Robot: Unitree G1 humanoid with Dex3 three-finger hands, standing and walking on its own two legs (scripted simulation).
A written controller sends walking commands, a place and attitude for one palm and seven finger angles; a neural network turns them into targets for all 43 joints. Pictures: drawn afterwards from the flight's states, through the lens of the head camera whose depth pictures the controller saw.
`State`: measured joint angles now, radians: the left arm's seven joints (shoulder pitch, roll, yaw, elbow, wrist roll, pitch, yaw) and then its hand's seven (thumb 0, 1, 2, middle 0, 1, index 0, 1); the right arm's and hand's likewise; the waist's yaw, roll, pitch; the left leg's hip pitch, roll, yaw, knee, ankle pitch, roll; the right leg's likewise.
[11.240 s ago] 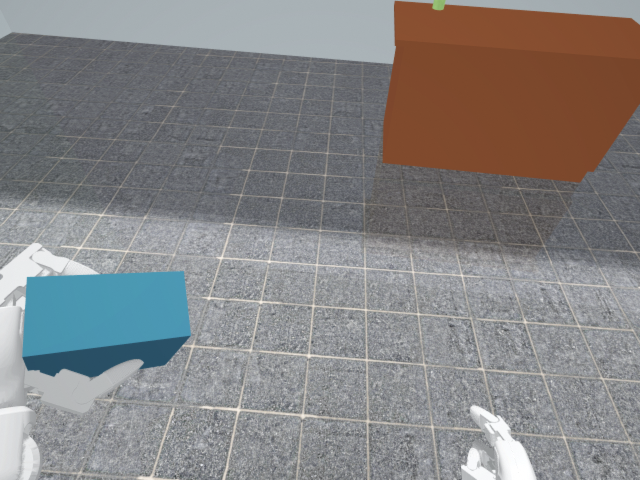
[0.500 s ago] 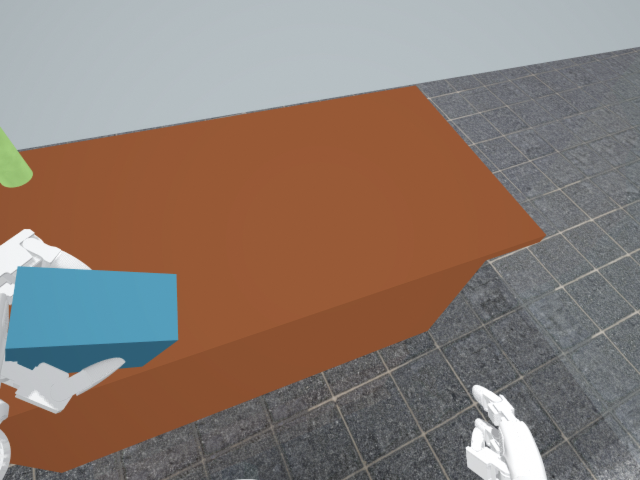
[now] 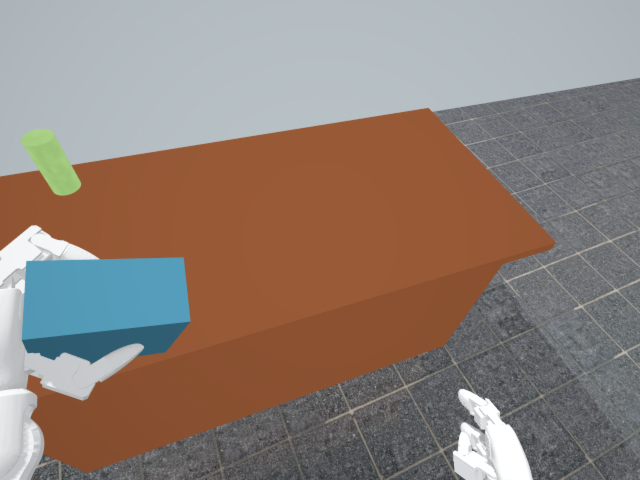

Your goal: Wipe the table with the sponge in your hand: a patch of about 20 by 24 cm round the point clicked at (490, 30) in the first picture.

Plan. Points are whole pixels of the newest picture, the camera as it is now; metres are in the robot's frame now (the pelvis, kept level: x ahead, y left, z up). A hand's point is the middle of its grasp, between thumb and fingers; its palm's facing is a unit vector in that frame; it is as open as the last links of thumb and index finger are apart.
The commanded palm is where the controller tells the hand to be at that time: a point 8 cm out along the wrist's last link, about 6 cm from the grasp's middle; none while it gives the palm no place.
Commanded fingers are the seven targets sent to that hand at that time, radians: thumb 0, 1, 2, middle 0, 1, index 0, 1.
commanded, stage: come to a stop and stand still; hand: left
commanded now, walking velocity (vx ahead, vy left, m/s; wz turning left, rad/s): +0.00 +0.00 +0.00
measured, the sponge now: (131, 312) +0.23 +0.22 +0.13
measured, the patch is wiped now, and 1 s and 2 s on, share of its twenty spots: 0.00 0.00 0.00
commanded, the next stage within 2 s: look again from close up in 0.18 s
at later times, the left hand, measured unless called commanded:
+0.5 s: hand (97, 306) +0.22 +0.24 +0.16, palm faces +0.40 -0.84 -0.36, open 10.5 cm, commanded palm +0.17 +0.27 +0.17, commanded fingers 0.00 0.10 1.30 -1.20 -1.60 -1.20 -1.60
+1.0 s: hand (115, 277) +0.26 +0.23 +0.16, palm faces +0.43 -0.83 -0.35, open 10.5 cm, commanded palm +0.20 +0.26 +0.17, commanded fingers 0.00 0.10 1.30 -1.20 -1.60 -1.20 -1.60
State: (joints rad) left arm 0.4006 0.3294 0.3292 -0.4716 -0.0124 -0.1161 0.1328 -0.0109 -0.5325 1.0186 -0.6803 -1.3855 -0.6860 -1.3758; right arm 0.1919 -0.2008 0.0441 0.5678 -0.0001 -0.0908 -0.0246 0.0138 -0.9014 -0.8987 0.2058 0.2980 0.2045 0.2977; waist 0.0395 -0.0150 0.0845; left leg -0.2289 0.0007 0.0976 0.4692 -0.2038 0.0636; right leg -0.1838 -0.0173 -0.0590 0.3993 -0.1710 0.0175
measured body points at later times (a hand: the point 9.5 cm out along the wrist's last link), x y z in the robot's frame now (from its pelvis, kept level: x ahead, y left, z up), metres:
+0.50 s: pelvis +0.01 -0.01 +0.00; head +0.02 +0.00 +0.45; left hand +0.20 +0.28 +0.18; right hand +0.18 -0.24 -0.08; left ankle +0.04 +0.07 -0.74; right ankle +0.03 -0.13 -0.74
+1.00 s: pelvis +0.04 -0.02 -0.01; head +0.05 -0.01 +0.44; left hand +0.23 +0.28 +0.18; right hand +0.22 -0.24 -0.08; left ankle +0.04 +0.07 -0.74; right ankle +0.03 -0.13 -0.74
